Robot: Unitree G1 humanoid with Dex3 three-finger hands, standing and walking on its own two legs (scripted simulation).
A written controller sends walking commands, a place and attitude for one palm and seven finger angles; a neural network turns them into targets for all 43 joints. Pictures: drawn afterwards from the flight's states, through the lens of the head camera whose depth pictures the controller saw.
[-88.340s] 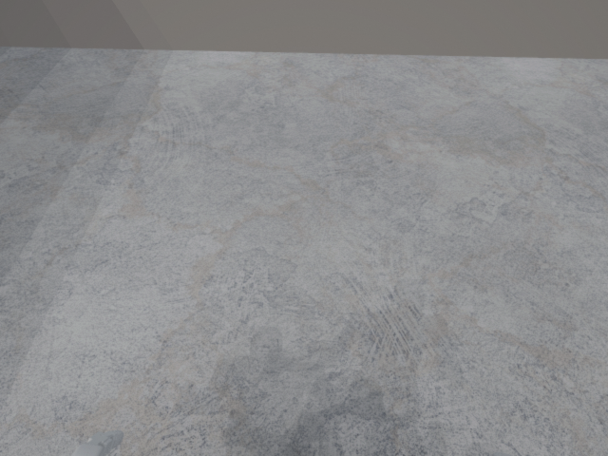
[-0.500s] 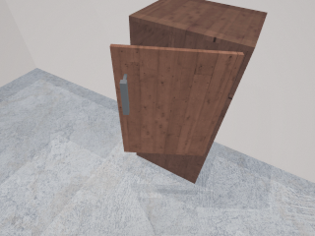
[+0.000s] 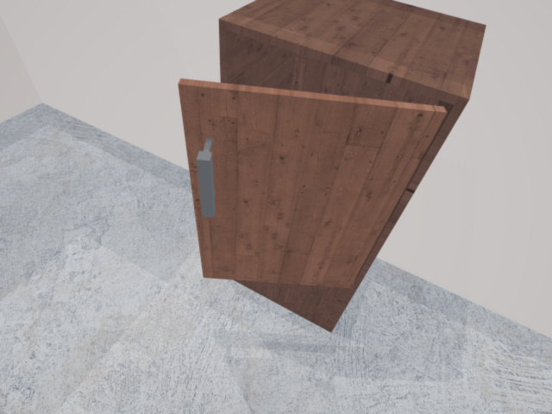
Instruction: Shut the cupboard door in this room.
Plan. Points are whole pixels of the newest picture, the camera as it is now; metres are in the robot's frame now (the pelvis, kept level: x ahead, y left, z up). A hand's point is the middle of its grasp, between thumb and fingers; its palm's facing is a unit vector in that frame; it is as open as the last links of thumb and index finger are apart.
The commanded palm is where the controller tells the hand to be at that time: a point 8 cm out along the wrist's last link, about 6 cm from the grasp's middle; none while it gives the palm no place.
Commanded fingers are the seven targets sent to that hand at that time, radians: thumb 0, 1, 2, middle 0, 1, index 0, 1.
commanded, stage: shuffle to correct the standing spot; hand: left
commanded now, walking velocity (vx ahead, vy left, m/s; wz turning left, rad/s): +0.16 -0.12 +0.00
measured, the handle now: (208, 179) +0.49 +0.16 +0.03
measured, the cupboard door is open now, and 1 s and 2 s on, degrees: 26 26 26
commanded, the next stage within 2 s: come to a stop and stand still in 0.10 s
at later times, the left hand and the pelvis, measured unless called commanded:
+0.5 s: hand (218, 390) +0.19 +0.10 -0.16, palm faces -0.01 -0.98 -0.19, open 7.4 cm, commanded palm none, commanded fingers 0.00 0.90 0.90 -0.20 -0.30 -0.20 -0.30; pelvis +0.07 -0.06 +0.00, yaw +1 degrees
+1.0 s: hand out of the picture -0.02 +0.17 -0.17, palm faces +0.08 -0.98 -0.17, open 7.4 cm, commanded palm none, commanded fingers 0.00 0.90 0.90 -0.20 -0.30 -0.20 -0.30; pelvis +0.00 -0.02 +0.02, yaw +1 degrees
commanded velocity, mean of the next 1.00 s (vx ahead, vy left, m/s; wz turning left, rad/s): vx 0.03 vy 0.00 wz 0.00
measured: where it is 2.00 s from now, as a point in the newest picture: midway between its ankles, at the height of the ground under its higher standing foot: outside the picture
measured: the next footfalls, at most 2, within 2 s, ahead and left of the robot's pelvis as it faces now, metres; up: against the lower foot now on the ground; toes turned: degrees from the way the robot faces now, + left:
right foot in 0.34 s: +0.20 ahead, -0.18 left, +0.00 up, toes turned -6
left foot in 0.72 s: +0.07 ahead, +0.05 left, +0.00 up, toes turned +4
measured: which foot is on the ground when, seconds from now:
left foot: down 0.00-0.36, up 0.38-0.70, down 0.72-1.00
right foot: up 0.00-0.32, down 0.34-0.72, up 0.74-1.00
